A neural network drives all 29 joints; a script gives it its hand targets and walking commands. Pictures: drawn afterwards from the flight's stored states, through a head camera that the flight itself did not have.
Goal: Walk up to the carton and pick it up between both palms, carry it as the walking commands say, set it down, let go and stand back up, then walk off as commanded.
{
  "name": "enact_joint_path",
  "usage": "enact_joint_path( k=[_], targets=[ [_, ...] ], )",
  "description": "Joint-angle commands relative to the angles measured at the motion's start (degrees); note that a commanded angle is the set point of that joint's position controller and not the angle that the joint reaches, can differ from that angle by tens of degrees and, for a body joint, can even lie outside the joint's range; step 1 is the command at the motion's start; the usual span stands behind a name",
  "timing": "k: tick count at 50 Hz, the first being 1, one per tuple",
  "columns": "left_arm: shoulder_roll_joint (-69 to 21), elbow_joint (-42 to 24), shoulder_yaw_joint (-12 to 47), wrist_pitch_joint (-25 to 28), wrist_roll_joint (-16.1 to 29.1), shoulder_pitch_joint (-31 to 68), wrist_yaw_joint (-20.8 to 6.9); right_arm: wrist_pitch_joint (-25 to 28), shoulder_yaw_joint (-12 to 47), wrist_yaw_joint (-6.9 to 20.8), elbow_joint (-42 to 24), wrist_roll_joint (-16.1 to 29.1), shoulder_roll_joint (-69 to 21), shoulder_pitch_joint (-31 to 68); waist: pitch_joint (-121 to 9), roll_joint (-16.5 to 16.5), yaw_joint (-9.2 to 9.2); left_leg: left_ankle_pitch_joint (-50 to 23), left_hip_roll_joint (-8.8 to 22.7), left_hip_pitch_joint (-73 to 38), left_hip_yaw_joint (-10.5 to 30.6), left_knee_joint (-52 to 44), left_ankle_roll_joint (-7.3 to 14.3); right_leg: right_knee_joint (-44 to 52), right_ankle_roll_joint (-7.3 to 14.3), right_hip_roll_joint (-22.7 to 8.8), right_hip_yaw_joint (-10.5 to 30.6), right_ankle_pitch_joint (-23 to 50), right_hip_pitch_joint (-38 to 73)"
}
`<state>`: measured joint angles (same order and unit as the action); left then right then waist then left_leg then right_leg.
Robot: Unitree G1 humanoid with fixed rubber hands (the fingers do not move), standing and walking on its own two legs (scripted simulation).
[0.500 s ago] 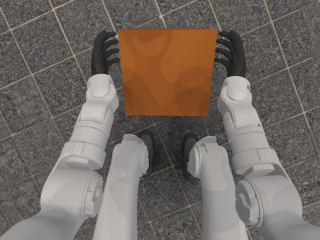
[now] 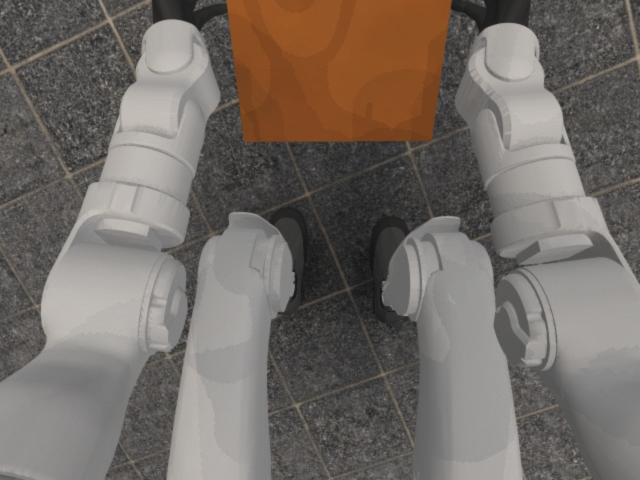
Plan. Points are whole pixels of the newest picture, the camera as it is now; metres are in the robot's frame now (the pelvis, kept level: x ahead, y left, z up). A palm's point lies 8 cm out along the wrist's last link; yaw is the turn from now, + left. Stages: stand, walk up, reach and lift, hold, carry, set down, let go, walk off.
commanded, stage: set down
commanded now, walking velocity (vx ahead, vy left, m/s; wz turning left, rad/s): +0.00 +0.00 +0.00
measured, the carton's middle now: (336, 30) +0.56 +0.01 -0.31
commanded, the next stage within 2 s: none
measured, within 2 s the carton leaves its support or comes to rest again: neither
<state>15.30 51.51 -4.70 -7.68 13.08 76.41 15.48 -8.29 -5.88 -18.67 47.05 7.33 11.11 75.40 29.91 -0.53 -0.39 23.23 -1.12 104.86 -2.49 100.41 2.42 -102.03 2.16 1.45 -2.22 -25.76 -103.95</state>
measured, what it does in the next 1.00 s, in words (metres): lowers itself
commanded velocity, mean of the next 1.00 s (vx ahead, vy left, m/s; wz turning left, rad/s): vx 0.00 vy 0.00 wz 0.00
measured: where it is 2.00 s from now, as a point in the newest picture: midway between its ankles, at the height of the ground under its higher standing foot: (337, 284)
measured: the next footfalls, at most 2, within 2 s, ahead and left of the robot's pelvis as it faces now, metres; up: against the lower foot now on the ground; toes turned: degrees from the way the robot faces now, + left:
none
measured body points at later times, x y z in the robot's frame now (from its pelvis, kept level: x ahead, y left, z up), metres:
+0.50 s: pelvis +0.02 +0.00 -0.08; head +0.39 +0.00 +0.17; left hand +0.59 +0.17 -0.23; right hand +0.60 -0.14 -0.23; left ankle +0.16 +0.10 -0.46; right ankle +0.15 -0.10 -0.46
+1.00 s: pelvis +0.04 +0.00 -0.09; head +0.41 +0.00 +0.16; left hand +0.62 +0.17 -0.25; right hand +0.62 -0.14 -0.24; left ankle +0.16 +0.10 -0.46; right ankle +0.15 -0.10 -0.46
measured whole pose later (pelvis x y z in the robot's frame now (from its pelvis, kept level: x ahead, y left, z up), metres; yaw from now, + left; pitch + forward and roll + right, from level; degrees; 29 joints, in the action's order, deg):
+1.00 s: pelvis +0.04 +0.00 -0.09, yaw +0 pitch +43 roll -1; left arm 14.9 55.7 -20.9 -10.4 -0.4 83.0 -0.7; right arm -8.0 -21.1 -3.9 53.7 2.6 11.6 82.6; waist 14.0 -0.5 -0.4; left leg 29.2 -1.5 130.3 -2.4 117.0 2.4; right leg -118.3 2.5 1.5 -3.3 -32.5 -128.4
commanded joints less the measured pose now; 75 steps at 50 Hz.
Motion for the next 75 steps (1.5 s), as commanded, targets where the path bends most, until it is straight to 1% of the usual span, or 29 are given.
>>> enact_joint_path(
  k=[1, 3, 5, 7, 9, 10, 11, 12, 13, 16, 18, 24, 29, 30, 31, 32, 35, 36, 38, 43, 50, 52, 57, 59, 63, 66, 68, 70, 75],
  targets=[
    [-38.5, 3.4, 5.5, 2.3, -8.2, 38.1, -16.4, 2.2, 4.6, 16.3, 5.7, -4.0, -37.0, 39.6, -86.5, 0.9, -0.96, 4.3, -4.8, -16.6, 5.5, -0.9, -0.8, 0.4, -0.4, 5.3, 5.4, -1.9, 19.5],
    [-42.4, 2.1, 5.0, 2.4, -9.7, 39.7, -18.7, 2.2, 4.4, 18.3, 4.1, -5.9, -42.1, 38.5, -92.0, 0.7, 0.14, -0.6, -5.0, -17.7, 5.2, 1.8, -0.9, -1.5, -0.4, 5.9, 4.3, 2.2, 19.4],
    [-45.3, -2.3, 7.3, 2.3, -8.2, 43.1, -19.9, 1.8, 4.7, 18.9, 3.2, -6.8, -44.3, 37.7, -97.5, 1.1, 2.30, -3.4, -5.3, -19.8, 5.2, 3.9, -1.1, -3.1, -0.2, 6.1, 3.1, 4.1, 20.0],
    [-46.7, -3.5, 9.2, 1.3, -7.2, 44.0, -20.9, 0.8, 5.2, 19.8, 5.3, -7.3, -45.7, 36.1, -99.8, 1.0, 2.88, -4.1, -5.3, -22.0, 5.3, 4.9, -1.4, -4.4, 0.1, 6.2, 2.4, 4.0, 19.3],
    [-48.4, -9.3, 13.0, 1.2, -4.5, 45.9, -20.6, 0.9, 8.5, 20.2, -1.0, -5.1, -46.7, 38.6, -110.9, 0.5, 2.80, -9.3, -5.4, -28.7, 5.1, 6.9, -1.7, -6.5, 0.1, 6.3, 1.7, 7.8, 21.9],
    [-48.0, -12.8, 14.3, 1.0, -3.8, 47.7, -20.2, 0.8, 11.0, 20.4, -3.5, -3.2, -47.2, 40.2, -116.7, -0.2, 1.39, -12.4, -5.6, -32.8, 4.8, 7.7, -1.8, -7.4, 0.1, 6.4, 1.8, 10.1, 23.8],
    [-47.6, -10.5, 15.6, 0.0, -3.5, 45.8, -20.0, 0.3, 12.7, 20.6, -2.7, -1.8, -46.6, 40.3, -117.1, 0.7, 1.08, -11.7, -5.5, -34.3, 4.7, 8.2, -1.7, -8.0, 0.1, 6.6, 1.1, 9.1, 24.0],
    [-48.4, -7.0, 15.3, -0.9, -3.5, 44.1, -20.2, -0.6, 12.9, 21.0, 1.6, -1.4, -46.9, 38.9, -109.7, 0.8, 0.84, -9.4, -5.4, -31.1, 4.4, 8.3, -1.6, -7.7, 0.1, 6.6, 1.0, 6.4, 21.3],
    [-49.1, -4.1, 13.8, -1.8, -4.9, 42.0, -20.9, -1.3, 12.2, 21.5, 2.5, -2.0, -47.8, 38.2, -103.9, 1.5, 0.24, -6.9, -5.2, -27.6, 4.1, 8.4, -1.5, -7.1, -0.2, 6.5, 1.3, 4.2, 19.4],
    [-49.9, 0.5, 9.3, -3.5, -7.2, 41.1, -24.1, -3.2, 8.0, 24.2, 6.1, -4.8, -48.9, 37.1, -87.0, 1.2, 0.75, 0.0, -5.0, -17.2, 3.8, 8.7, -1.1, -7.6, 0.2, 6.1, 1.8, -1.4, 10.9],
    [-50.9, 2.8, 6.7, -4.3, -9.6, 38.6, -25.6, -4.0, 5.9, 25.9, 7.4, -6.6, -50.7, 35.7, -79.6, 1.1, -0.19, 1.6, -5.1, -12.8, 3.8, 9.0, -0.8, -8.3, 0.4, 6.2, 2.0, -2.6, 7.1],
    [-52.3, 3.7, 4.9, -6.6, -11.9, 33.3, -28.6, -6.2, 3.5, 27.9, 8.6, -10.0, -52.2, 29.3, -75.5, 1.6, 0.93, 0.6, -4.9, -8.2, 3.2, 11.3, -0.6, -9.8, 0.3, 5.5, 1.7, -0.4, 5.5],
    [-53.1, 3.2, 4.5, -7.4, -12.1, 28.7, -29.9, -7.0, 2.3, 28.6, 8.6, -10.8, -54.4, 24.7, -76.7, 1.7, 0.43, -1.7, -4.6, -6.7, 2.9, 11.8, -0.9, -10.9, 0.2, 5.4, 1.4, 2.5, 5.6],
    [-53.3, 3.2, 4.4, -7.4, -12.4, 27.9, -30.0, -7.1, 2.8, 28.7, 8.1, -10.7, -55.5, 24.0, -77.2, 1.9, -0.11, -2.9, -4.7, -6.3, 2.5, 12.4, -1.0, -11.0, 0.0, 5.5, 1.6, 3.9, 5.7],
    [-54.3, 2.7, 4.6, -7.4, -12.1, 27.4, -30.2, -7.0, 2.8, 28.8, 7.6, -10.9, -55.5, 23.4, -78.1, 2.1, 0.31, -3.6, -4.8, -6.5, 2.7, 12.3, -1.1, -11.2, 0.0, 5.6, 1.4, 4.8, 6.0],
    [-53.7, 3.0, 4.3, -7.3, -12.6, 26.2, -30.2, -7.1, 2.9, 28.9, 8.2, -10.6, -56.2, 22.5, -77.6, 2.0, -0.51, -4.7, -4.8, -6.4, 2.7, 12.5, -1.0, -11.4, -0.3, 5.6, 1.5, 5.4, 4.8],
    [-54.7, 2.3, 5.2, -7.1, -12.1, 24.8, -30.5, -6.9, 3.1, 29.0, 7.6, -10.7, -57.0, 20.3, -78.8, 2.3, 0.21, -7.3, -4.9, -5.8, 2.8, 13.2, -1.3, -11.7, -0.4, 5.8, 1.6, 8.6, 5.3],
    [-54.7, 3.1, 4.9, -7.1, -12.4, 23.7, -30.6, -6.9, 2.7, 29.0, 8.7, -10.8, -56.7, 19.4, -77.6, 1.4, -0.14, -7.1, -4.9, -4.4, 2.4, 13.1, -1.6, -11.5, -0.4, 5.8, 1.7, 8.5, 4.7],
    [-54.6, 3.6, 4.7, -6.9, -12.5, 22.7, -30.5, -6.7, 2.6, 29.0, 8.7, -10.9, -57.2, 18.5, -77.0, 2.5, 0.13, -7.8, -5.0, -4.3, 3.0, 12.9, -1.4, -11.8, -0.6, 5.9, 1.3, 9.1, 3.2],
    [-54.2, 5.0, 3.4, -6.7, -13.9, 19.9, -30.5, -6.2, 1.6, 29.0, 9.8, -11.4, -56.1, 16.2, -74.7, 1.6, -0.31, -9.6, -5.1, -3.1, 3.2, 12.8, -1.6, -11.4, -0.8, 6.1, 1.7, 10.2, 0.2],
    [-52.2, 6.7, 1.8, -6.5, -15.6, 18.5, -29.9, -5.8, -0.3, 28.4, 11.5, -12.5, -53.5, 15.2, -72.9, 1.7, 0.54, -7.0, -4.8, -1.6, 3.6, 12.2, -1.6, -11.1, -0.8, 5.8, 1.4, 7.6, -0.8],
    [-51.6, 6.5, 1.6, -6.1, -16.1, 18.5, -29.6, -5.5, -0.4, 28.2, 11.4, -12.5, -53.1, 15.2, -72.2, 1.2, -0.20, -6.7, -4.9, -1.1, 3.4, 12.2, -1.6, -11.4, -0.8, 6.0, 1.7, 7.6, -1.3],
    [-49.6, 8.6, 0.3, -6.1, -16.8, 17.9, -29.1, -5.3, -1.8, 27.9, 12.8, -13.2, -50.8, 14.4, -70.2, 1.3, 0.76, -5.0, -4.6, -1.0, 3.8, 11.8, -1.5, -10.9, -0.9, 5.7, 1.6, 5.9, -2.4],
    [-49.0, 9.3, -0.7, -6.1, -17.6, 16.9, -29.1, -5.4, -1.8, 27.7, 13.4, -13.5, -50.5, 14.1, -69.1, 1.2, -0.22, -4.7, -4.7, -0.4, 3.5, 11.9, -1.4, -10.9, -1.0, 5.7, 1.8, 5.4, -2.7],
    [-47.9, 9.7, -0.7, -5.8, -17.8, 16.9, -28.7, -5.2, -2.1, 27.4, 14.1, -13.8, -49.4, 13.3, -68.5, 1.6, 0.49, -4.6, -4.3, 0.2, 3.9, 12.0, -1.5, -11.0, -1.0, 5.5, 1.9, 5.9, -2.4],
    [-46.7, 10.0, -1.1, -5.6, -18.1, 16.6, -28.4, -4.9, -2.4, 27.2, 14.5, -14.1, -48.4, 13.4, -67.9, 1.4, 0.05, -4.3, -4.4, 0.1, 3.6, 12.0, -1.5, -10.9, -0.9, 5.5, 2.1, 5.3, -2.2],
    [-46.3, 11.3, -1.3, -5.7, -18.4, 15.9, -28.3, -4.9, -2.9, 27.1, 15.1, -14.2, -47.5, 12.8, -67.4, 1.0, 0.64, -3.2, -4.2, 0.2, 4.2, 11.8, -1.4, -11.2, -0.9, 5.4, 2.0, 4.3, -3.0],
    [-46.5, 11.7, -1.2, -5.6, -18.5, 15.4, -28.0, -4.7, -2.7, 27.0, 15.3, -14.3, -47.0, 12.8, -66.6, 0.7, 0.02, -4.1, -4.2, 0.0, 3.9, 12.0, -1.6, -11.1, -0.9, 5.2, 2.3, 4.8, -2.7],
    [-45.1, 12.4, -2.4, -5.3, -18.9, 15.1, -27.9, -4.5, -3.0, 26.9, 15.4, -14.7, -46.1, 12.0, -65.6, 1.0, 0.44, -3.5, -4.2, 0.7, 4.2, 11.8, -1.3, -11.0, -1.0, 5.3, 2.5, 4.4, -3.3]
  ],
)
